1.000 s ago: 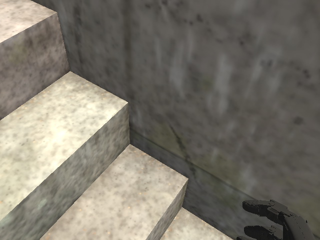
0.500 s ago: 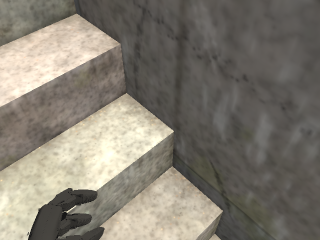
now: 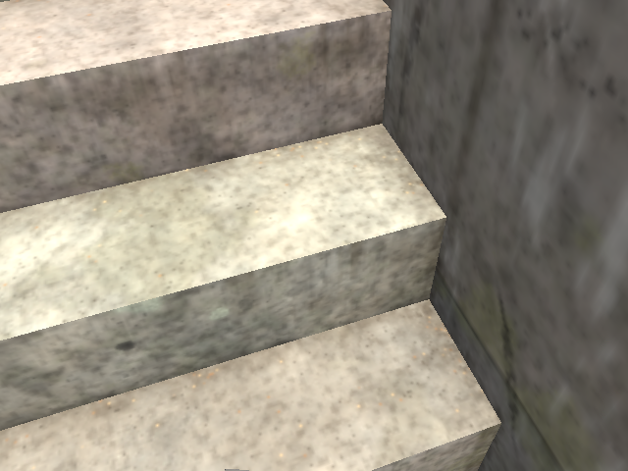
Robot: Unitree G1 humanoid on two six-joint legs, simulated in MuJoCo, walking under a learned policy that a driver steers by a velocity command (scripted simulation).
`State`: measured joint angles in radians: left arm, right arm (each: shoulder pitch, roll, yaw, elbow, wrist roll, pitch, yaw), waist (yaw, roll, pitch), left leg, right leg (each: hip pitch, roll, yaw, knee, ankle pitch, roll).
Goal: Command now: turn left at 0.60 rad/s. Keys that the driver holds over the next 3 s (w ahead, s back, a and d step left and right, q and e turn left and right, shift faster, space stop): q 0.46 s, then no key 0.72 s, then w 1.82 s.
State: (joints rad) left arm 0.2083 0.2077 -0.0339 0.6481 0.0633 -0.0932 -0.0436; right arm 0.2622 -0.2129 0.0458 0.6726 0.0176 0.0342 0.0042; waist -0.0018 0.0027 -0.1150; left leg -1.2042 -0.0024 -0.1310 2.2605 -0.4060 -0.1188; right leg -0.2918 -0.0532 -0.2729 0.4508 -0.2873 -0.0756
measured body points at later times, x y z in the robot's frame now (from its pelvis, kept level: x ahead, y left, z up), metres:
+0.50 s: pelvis +0.05 +0.10 +0.05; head +0.07 +0.11 +0.49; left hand +0.09 +0.41 -0.06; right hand +0.32 -0.03 -0.04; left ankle +0.08 +0.22 -0.53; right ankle -0.03 -0.09 -0.58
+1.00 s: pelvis +0.13 +0.08 +0.18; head +0.15 +0.08 +0.63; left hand +0.16 +0.31 +0.07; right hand +0.38 -0.05 +0.07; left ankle +0.08 +0.22 -0.53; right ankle +0.21 -0.04 -0.54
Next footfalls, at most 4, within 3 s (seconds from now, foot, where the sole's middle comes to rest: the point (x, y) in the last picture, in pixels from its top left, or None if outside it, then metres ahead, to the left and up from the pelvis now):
0.40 left None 0.12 0.23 -0.57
0.86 right None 0.25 -0.03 -0.57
1.76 right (279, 406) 0.47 0.09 -0.37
2.30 left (38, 276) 0.57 0.41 -0.16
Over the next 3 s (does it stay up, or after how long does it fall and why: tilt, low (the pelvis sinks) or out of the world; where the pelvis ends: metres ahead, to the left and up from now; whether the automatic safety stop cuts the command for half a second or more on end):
stays up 0.77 0.39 0.76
